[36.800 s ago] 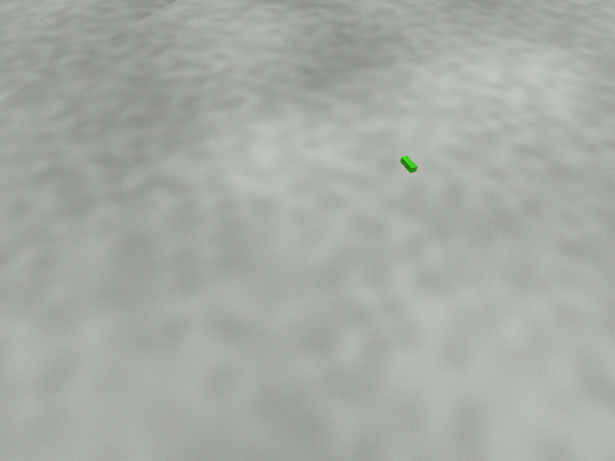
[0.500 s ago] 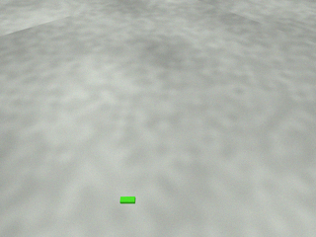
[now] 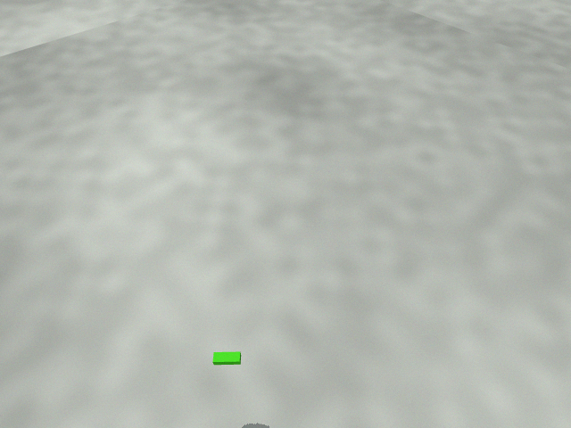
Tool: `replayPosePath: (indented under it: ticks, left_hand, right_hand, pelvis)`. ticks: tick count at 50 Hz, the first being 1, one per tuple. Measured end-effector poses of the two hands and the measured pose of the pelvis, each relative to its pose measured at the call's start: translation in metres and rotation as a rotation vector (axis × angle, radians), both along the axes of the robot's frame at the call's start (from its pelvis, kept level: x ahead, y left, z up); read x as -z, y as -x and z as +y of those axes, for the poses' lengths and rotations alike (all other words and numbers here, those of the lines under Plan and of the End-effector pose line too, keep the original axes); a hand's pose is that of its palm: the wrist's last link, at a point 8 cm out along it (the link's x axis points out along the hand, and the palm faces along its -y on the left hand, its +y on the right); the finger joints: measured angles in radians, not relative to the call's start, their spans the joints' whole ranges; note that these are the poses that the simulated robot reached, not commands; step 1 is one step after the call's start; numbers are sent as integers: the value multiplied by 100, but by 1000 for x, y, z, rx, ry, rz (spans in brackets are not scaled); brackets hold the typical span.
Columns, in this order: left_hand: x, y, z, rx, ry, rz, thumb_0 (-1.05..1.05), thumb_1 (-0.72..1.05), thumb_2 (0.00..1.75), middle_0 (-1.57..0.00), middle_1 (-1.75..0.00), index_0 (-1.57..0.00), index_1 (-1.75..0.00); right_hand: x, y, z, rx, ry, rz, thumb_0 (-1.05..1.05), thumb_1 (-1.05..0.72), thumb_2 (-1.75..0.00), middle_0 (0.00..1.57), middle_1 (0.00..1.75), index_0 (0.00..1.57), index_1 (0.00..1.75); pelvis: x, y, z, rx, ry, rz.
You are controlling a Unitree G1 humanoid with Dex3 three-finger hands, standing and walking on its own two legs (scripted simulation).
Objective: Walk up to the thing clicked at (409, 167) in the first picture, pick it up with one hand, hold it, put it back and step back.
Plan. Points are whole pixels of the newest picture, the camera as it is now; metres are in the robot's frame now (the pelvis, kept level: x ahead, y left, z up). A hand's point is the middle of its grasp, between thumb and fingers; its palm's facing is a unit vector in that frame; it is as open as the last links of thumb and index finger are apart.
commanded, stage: stand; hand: left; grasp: from above
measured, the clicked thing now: (227, 358) +0.43 +0.22 -0.77
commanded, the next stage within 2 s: step back in 1.14 s
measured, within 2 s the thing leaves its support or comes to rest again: neither
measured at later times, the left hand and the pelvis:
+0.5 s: hand out of the picture +0.07 +0.25 -0.16, palm faces +0.02 -0.94 -0.33, open 7.4 cm; pelvis +0.00 +0.00 +0.00, yaw +0 degrees
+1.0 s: hand out of the picture +0.07 +0.24 -0.16, palm faces +0.01 -0.94 -0.33, open 7.4 cm; pelvis +0.01 +0.00 +0.00, yaw +0 degrees
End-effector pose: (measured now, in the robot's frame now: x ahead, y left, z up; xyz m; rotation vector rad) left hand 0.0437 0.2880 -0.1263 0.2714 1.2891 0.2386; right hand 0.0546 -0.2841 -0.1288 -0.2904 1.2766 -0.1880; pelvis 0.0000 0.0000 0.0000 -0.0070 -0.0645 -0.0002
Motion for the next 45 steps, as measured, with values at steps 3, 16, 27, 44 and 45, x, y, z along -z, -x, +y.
replayPosePath:
  ticks: [3,16,27,44,45]
  left_hand:
    - [-1,-6,0,2,2,-12,1,91,90,-20,-30,-20,-30]
    - [-4,-20,2,15,-2,-36,1,91,90,-20,-30,-20,-30]
    - [-5,-20,3,21,-5,-34,1,91,90,-20,-30,-20,-30]
    - [-5,-20,1,29,-4,-27,1,91,90,-20,-30,-20,-30]
    - [-5,-20,1,28,-4,-25,1,91,90,-20,-30,-20,-30]
  right_hand:
    - [-1,-5,0,-4,1,-9,0,-91,-90,20,30,20,30]
    - [-4,-20,-2,-14,3,-40,0,-91,-90,20,30,20,30]
    - [-5,-20,-6,-15,9,-32,0,-91,-90,20,30,20,30]
    - [-4,-16,-10,-9,5,-15,0,-91,-90,20,30,20,30]
    - [-4,-16,-10,-9,5,-13,0,-91,-90,20,30,20,30]
  pelvis:
    - [0,-1,0,0,-1,1]
    - [-1,-4,-1,0,-2,6]
    - [-1,-5,-1,-1,-3,10]
    - [-2,-7,-4,-3,-3,19]
    - [-2,-8,-4,-3,-3,20]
